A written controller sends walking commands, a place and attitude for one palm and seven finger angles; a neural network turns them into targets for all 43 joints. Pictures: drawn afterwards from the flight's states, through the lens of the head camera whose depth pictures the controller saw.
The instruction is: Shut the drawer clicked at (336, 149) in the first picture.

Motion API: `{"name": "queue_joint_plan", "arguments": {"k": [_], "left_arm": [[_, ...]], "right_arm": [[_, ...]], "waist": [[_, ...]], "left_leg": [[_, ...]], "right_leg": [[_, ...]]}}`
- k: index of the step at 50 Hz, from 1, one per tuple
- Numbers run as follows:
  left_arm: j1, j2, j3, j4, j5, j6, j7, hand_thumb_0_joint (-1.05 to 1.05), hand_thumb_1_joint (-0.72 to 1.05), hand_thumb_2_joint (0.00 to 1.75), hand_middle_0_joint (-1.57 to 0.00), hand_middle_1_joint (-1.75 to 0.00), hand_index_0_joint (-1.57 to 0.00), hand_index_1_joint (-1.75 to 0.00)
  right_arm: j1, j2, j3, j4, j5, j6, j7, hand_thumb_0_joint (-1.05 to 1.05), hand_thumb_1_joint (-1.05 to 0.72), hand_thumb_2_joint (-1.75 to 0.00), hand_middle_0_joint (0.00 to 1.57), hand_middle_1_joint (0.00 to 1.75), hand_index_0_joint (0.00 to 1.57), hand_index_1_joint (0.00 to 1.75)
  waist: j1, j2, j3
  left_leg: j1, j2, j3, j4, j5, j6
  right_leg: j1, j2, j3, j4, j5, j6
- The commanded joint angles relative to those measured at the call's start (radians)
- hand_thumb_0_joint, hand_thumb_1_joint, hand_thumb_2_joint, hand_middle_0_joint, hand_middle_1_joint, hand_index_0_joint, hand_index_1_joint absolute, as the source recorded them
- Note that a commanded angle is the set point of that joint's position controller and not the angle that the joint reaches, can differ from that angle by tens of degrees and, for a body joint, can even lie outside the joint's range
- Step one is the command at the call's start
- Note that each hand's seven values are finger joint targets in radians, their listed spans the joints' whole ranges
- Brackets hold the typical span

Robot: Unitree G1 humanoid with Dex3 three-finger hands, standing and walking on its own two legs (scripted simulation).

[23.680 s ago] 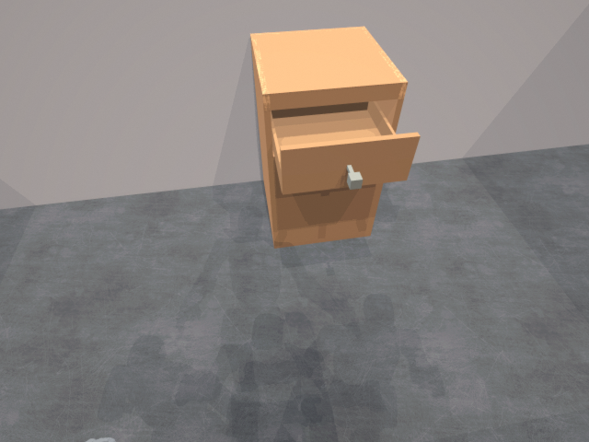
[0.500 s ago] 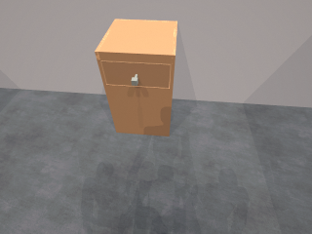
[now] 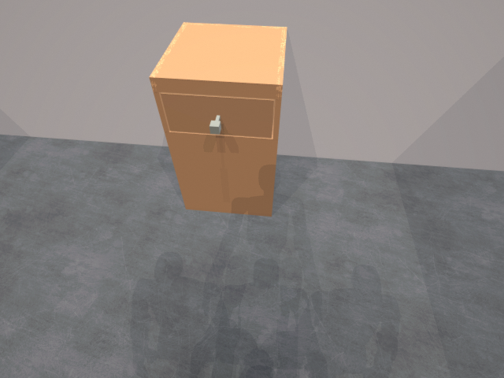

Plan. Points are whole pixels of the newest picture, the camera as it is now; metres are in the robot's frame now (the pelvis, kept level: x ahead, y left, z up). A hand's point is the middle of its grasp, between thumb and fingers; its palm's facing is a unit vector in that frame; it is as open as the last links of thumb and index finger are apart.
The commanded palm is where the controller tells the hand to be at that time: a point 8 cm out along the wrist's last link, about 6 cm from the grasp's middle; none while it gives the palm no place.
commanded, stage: look to check the result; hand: left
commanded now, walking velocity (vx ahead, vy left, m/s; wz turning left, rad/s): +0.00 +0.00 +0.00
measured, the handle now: (216, 123) +0.92 +0.18 -0.19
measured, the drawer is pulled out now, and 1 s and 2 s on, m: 0.00 0.00 0.00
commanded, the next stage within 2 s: stand and wait in 0.14 s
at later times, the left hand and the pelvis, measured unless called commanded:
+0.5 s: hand out of the picture +0.03 +0.18 -0.17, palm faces +0.02 -0.97 -0.22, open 7.4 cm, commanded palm none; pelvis +0.01 +0.00 +0.00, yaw +0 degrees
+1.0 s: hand out of the picture +0.05 +0.19 -0.17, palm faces +0.01 -0.97 -0.25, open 7.4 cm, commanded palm none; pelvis +0.02 +0.00 +0.00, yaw -1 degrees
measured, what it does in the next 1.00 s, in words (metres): stands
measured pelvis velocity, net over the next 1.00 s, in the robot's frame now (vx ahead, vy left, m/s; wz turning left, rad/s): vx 0.02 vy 0.00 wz -0.01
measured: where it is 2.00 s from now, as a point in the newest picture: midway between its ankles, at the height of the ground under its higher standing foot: outside the picture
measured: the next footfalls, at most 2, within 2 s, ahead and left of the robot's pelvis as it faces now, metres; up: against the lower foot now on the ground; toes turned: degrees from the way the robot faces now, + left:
none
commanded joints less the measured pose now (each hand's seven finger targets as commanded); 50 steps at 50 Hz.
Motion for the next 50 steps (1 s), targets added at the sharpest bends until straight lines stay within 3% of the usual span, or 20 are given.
{"name": "queue_joint_plan", "arguments": {"k": [1,28,43,50], "left_arm": [[0.042,0.127,0.023,-0.031,-0.003,-0.016,0.011,0.00,0.90,0.90,-0.20,-0.30,-0.20,-0.30],[0.006,0.164,0.028,-0.035,-0.003,-0.023,0.009,0.00,0.90,0.90,-0.20,-0.30,-0.20,-0.30],[-0.009,0.188,0.029,-0.040,-0.004,-0.028,0.009,0.00,0.90,0.90,-0.20,-0.30,-0.20,-0.30],[-0.023,0.199,0.029,-0.041,-0.003,-0.029,0.008,0.00,0.90,0.90,-0.20,-0.30,-0.20,-0.30]], "right_arm": [[0.071,-0.094,-0.010,-0.018,-0.003,-0.013,-0.007,0.00,-0.90,-0.90,0.20,0.30,0.20,0.30],[0.028,-0.130,-0.012,-0.016,-0.005,-0.015,-0.005,0.00,-0.90,-0.90,0.20,0.30,0.20,0.30],[0.003,-0.161,-0.013,-0.021,-0.005,-0.020,-0.006,0.00,-0.90,-0.90,0.20,0.30,0.20,0.30],[-0.010,-0.174,-0.015,-0.023,-0.005,-0.019,-0.004,0.00,-0.90,-0.90,0.20,0.30,0.20,0.30]], "waist": [[-0.007,0.010,0.021],[-0.007,-0.001,0.000],[-0.006,-0.004,-0.029],[-0.009,-0.006,-0.019]], "left_leg": [[0.002,0.059,-0.051,-0.056,0.055,0.043],[0.037,0.064,-0.045,-0.072,0.068,0.039],[0.062,0.072,-0.049,-0.078,0.118,0.039],[0.066,0.073,-0.049,-0.088,0.096,0.038]], "right_leg": [[-0.036,-0.127,0.120,-0.117,-0.019,-0.005],[-0.008,-0.134,0.131,-0.137,0.032,0.000],[0.028,-0.135,0.128,-0.122,0.145,0.001],[0.018,-0.134,0.138,-0.140,0.111,0.003]]}}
